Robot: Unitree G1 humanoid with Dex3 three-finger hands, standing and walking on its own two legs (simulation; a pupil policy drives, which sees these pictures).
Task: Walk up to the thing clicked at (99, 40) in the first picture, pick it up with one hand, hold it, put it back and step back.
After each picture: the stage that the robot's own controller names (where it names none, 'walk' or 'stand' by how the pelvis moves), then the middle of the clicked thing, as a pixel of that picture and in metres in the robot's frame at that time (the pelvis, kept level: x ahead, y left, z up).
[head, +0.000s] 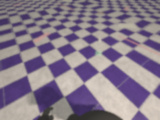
stand; (99, 40) +1.86 -0.15 -0.72
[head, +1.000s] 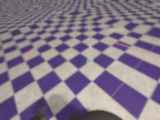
walk; (89, 47) +1.70 +0.20 -0.69
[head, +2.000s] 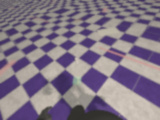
walk; (76, 60) +1.09 +0.41 -0.71
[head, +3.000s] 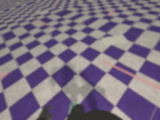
walk; (76, 78) +0.69 +0.32 -0.72
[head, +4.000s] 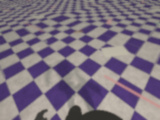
walk; (74, 98) +0.40 +0.25 -0.71
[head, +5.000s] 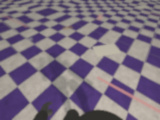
stand; (66, 106) +0.25 +0.26 -0.70
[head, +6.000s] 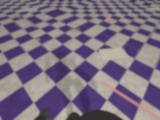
stand; (68, 110) +0.22 +0.24 -0.71
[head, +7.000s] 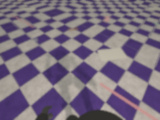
stand; (65, 113) +0.18 +0.25 -0.71
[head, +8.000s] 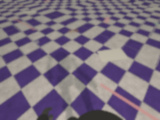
stand; (66, 114) +0.17 +0.26 -0.72
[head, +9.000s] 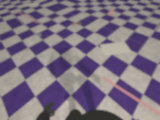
stand; (68, 103) +0.24 +0.28 -0.70
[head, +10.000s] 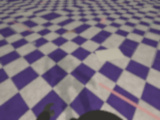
stand; (66, 114) +0.18 +0.26 -0.72
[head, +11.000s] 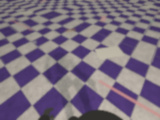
stand; (66, 110) +0.21 +0.28 -0.72
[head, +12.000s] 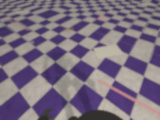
stand; (66, 111) +0.20 +0.28 -0.72
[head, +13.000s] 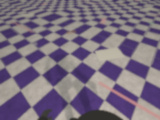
stand; (66, 112) +0.21 +0.28 -0.72
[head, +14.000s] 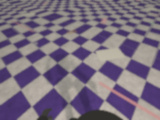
stand; (66, 112) +0.21 +0.28 -0.72
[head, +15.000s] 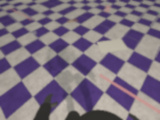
go down; (66, 102) +0.23 +0.28 -0.71
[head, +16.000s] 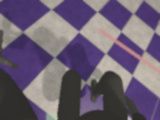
go down; (52, 69) +0.33 +0.26 -0.30
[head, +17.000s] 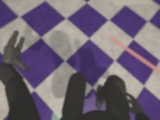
close in; (61, 71) +0.34 +0.25 -0.32
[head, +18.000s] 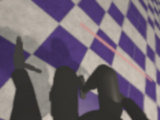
close in; (31, 69) +0.33 +0.27 -0.23
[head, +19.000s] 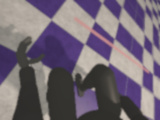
close; (31, 68) +0.34 +0.25 -0.23
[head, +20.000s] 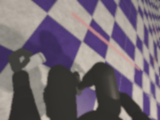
lift; (34, 61) +0.38 +0.22 -0.26
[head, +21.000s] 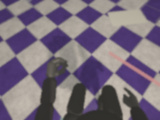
close; (79, 89) +0.26 +0.12 -0.49
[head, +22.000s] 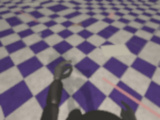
go down; (77, 113) +0.19 +0.10 -0.70
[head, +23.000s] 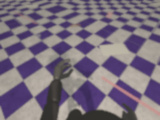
stand; (76, 109) +0.23 +0.13 -0.70
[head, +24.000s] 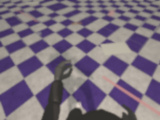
stand; (76, 105) +0.26 +0.14 -0.69
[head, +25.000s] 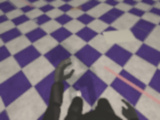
stand; (76, 94) +0.29 +0.15 -0.62
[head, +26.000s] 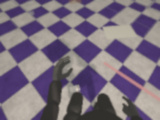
stand; (74, 88) +0.33 +0.16 -0.59
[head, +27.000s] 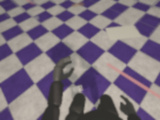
close; (77, 88) +0.34 +0.16 -0.59
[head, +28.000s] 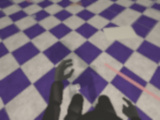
stand; (75, 87) +0.35 +0.17 -0.60
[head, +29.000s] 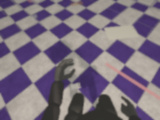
close; (75, 86) +0.36 +0.17 -0.59
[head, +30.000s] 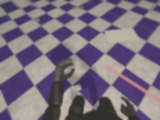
close; (76, 88) +0.36 +0.18 -0.60
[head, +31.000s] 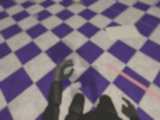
close; (76, 85) +0.37 +0.18 -0.59
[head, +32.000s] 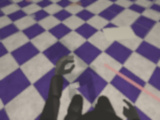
close; (74, 85) +0.37 +0.18 -0.61
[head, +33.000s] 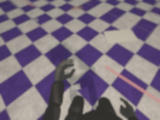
close; (75, 87) +0.38 +0.18 -0.61
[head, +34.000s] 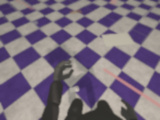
close; (74, 89) +0.37 +0.18 -0.63
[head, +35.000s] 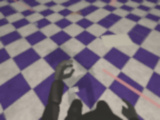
close; (73, 89) +0.38 +0.19 -0.64
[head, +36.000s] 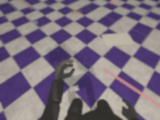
close; (74, 88) +0.38 +0.18 -0.63
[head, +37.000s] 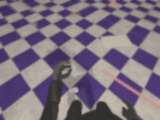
close; (73, 90) +0.38 +0.18 -0.64
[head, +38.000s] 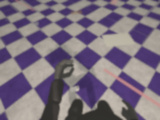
close; (74, 89) +0.38 +0.18 -0.63
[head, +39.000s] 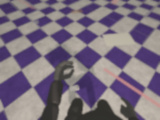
close; (74, 88) +0.38 +0.18 -0.63
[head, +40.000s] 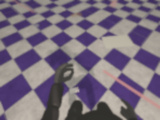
close; (74, 90) +0.38 +0.19 -0.64
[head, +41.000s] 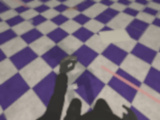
close; (72, 86) +0.38 +0.19 -0.65
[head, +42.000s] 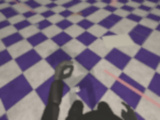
close; (74, 89) +0.38 +0.18 -0.64
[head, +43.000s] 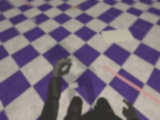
close; (73, 85) +0.39 +0.20 -0.63
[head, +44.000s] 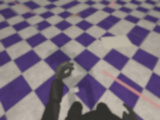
close; (73, 90) +0.39 +0.19 -0.66
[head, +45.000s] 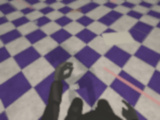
close; (74, 87) +0.40 +0.19 -0.63
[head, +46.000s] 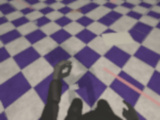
close; (73, 87) +0.40 +0.19 -0.63
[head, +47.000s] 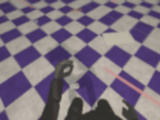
close; (74, 86) +0.40 +0.19 -0.63
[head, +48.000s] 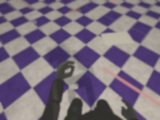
crouch; (73, 86) +0.40 +0.19 -0.64
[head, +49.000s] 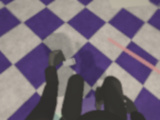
lower; (69, 62) +0.47 +0.19 -0.36
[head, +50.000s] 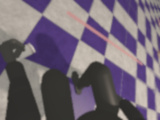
lower; (23, 52) +0.46 +0.26 -0.27
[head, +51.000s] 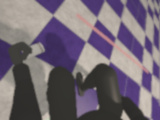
lower; (33, 50) +0.45 +0.25 -0.26
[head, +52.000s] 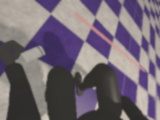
lower; (33, 54) +0.42 +0.24 -0.26
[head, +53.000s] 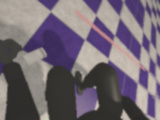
lower; (35, 56) +0.40 +0.23 -0.26
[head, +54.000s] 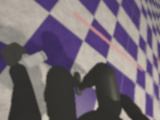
lower; (35, 59) +0.39 +0.22 -0.26
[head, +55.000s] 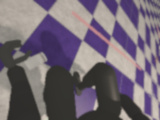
open; (35, 61) +0.38 +0.21 -0.26
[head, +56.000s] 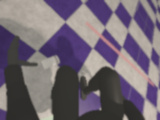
stand; (50, 62) +0.37 +0.19 -0.27
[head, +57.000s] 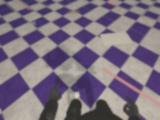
stand; (74, 95) +0.31 +0.16 -0.63
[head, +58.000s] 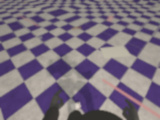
stand; (75, 105) +0.29 +0.15 -0.69
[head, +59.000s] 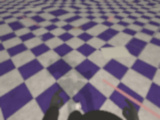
stand; (76, 106) +0.29 +0.15 -0.69
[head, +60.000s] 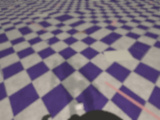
stand; (78, 106) +0.32 +0.15 -0.74
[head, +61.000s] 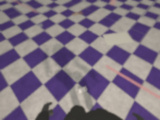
walk; (82, 89) +0.38 +0.08 -0.72
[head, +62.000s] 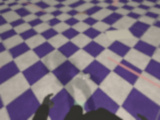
walk; (85, 76) +0.63 +0.08 -0.72
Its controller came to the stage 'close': yes
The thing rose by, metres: 0.01
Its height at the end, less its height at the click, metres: -0.02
